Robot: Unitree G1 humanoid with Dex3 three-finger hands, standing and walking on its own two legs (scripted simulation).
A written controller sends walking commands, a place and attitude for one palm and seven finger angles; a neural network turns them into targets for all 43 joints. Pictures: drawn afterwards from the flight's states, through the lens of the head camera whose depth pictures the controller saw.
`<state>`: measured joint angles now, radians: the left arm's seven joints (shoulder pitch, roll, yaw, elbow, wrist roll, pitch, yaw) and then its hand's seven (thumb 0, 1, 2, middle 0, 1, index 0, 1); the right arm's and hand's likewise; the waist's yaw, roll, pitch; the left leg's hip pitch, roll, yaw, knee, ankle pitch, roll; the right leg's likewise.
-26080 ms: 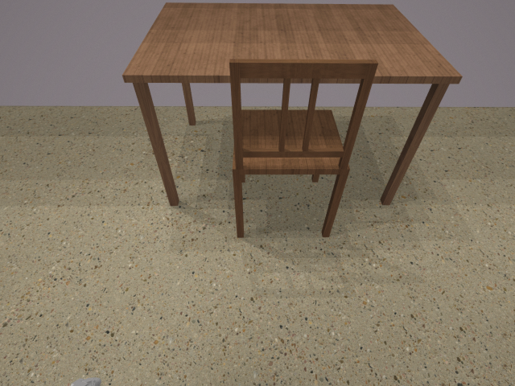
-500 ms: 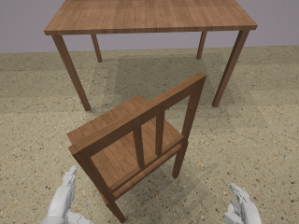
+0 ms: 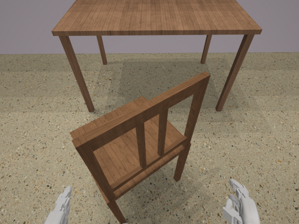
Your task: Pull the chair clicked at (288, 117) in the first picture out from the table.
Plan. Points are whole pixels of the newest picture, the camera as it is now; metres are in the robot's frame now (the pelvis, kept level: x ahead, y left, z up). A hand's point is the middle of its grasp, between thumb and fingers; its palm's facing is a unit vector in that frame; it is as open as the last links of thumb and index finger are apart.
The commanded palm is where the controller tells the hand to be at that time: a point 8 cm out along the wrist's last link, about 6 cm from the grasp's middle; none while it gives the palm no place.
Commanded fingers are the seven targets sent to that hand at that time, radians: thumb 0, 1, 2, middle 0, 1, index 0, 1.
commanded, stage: draw the hand back to the body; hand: left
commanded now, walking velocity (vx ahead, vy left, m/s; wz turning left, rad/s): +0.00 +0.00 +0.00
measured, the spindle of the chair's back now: (141, 147) +0.37 +0.05 -0.05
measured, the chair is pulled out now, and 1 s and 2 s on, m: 0.56 0.56 0.56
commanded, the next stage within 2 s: step back with the hand held close in 1.56 s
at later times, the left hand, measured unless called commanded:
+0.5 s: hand (55, 204) +0.16 +0.20 +0.09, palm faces +0.08 -0.99 -0.12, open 17.3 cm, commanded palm +0.12 +0.26 +0.10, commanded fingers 0.00 -0.30 0.32 -0.04 -0.05 -0.04 -0.05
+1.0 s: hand (15, 157) +0.21 +0.26 +0.18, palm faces +0.38 -0.82 -0.43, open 12.0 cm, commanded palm +0.16 +0.30 +0.20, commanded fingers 0.00 0.61 0.76 -0.16 -0.24 -0.16 -0.24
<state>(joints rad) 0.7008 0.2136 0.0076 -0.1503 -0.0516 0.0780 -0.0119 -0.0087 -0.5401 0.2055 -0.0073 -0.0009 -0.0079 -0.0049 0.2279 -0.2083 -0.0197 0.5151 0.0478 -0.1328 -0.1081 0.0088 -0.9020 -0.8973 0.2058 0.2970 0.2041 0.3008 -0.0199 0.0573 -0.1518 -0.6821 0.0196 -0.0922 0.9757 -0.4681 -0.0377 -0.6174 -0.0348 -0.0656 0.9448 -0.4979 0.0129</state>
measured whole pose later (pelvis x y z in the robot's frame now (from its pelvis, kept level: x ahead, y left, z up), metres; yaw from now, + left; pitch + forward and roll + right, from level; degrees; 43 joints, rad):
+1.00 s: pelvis +0.03 +0.01 +0.05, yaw -2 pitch -3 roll +0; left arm 0.56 0.34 0.25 -0.41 -0.04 -0.01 0.16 0.00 0.26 0.60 -0.12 -0.17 -0.12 -0.17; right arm 0.17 -0.20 0.04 0.61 0.03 -0.12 -0.12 0.01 -0.90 -0.90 0.21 0.30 0.20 0.30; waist 0.05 0.07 -0.01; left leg -0.16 0.02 -0.04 0.53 -0.33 -0.02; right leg -0.11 -0.04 -0.03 0.50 -0.34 0.03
